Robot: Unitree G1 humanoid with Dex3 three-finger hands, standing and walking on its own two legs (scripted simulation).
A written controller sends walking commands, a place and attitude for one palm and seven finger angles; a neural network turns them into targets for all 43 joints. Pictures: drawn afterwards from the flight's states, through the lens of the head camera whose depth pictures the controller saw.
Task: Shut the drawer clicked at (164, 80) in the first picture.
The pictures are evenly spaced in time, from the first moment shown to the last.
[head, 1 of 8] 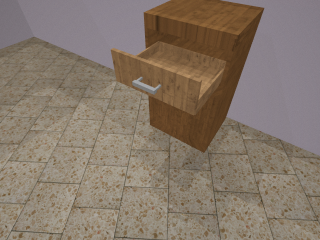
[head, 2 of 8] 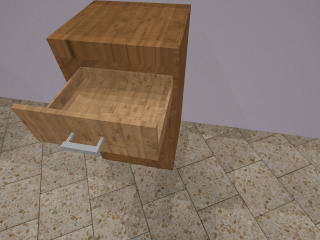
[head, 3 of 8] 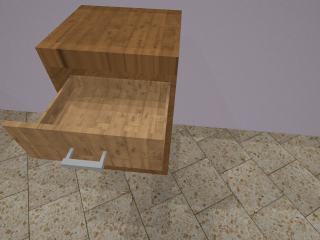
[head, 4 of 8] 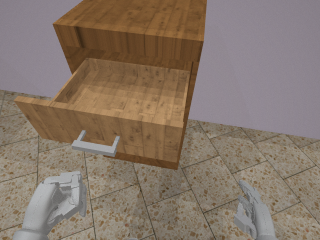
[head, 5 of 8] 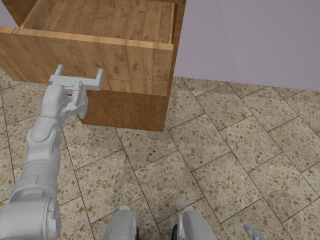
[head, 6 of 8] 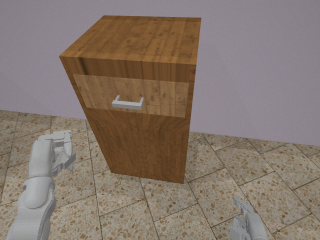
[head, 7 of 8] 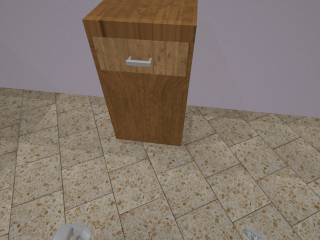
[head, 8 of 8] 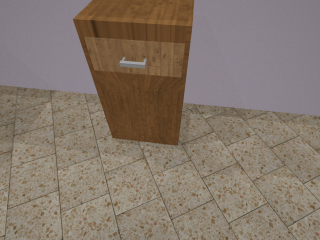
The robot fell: no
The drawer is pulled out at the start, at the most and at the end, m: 0.30 0.30 0.00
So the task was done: yes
